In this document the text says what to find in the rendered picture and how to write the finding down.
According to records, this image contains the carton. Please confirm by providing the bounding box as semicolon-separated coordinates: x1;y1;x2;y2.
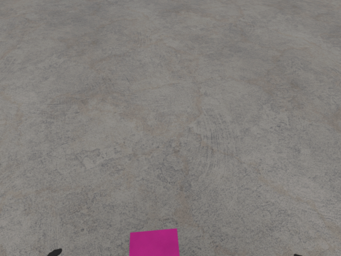
129;228;180;256

